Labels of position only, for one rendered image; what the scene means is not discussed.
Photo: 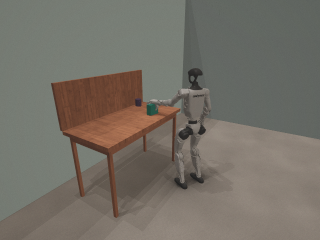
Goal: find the sponge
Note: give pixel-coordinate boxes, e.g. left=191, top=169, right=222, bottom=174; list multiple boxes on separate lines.
left=146, top=104, right=158, bottom=116

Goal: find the right robot forearm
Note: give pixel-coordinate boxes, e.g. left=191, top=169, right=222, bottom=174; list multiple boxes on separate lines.
left=199, top=110, right=211, bottom=122

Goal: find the left robot forearm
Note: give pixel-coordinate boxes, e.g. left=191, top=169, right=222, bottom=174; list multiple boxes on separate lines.
left=156, top=99, right=171, bottom=107

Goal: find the robot left upper arm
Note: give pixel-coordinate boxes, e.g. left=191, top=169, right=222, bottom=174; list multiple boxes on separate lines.
left=168, top=88, right=189, bottom=107

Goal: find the table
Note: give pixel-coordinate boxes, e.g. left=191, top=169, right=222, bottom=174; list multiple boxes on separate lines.
left=51, top=70, right=181, bottom=218

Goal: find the left robot hand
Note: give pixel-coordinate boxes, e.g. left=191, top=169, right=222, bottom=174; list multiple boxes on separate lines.
left=146, top=99, right=159, bottom=111

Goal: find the left robot foot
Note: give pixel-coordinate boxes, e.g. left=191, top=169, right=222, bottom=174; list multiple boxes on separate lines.
left=174, top=177, right=187, bottom=190

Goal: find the robot right upper arm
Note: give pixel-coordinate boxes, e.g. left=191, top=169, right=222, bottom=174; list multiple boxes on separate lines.
left=202, top=88, right=212, bottom=112

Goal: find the left robot thigh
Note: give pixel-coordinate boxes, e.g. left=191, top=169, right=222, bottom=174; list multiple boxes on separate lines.
left=174, top=127, right=190, bottom=161

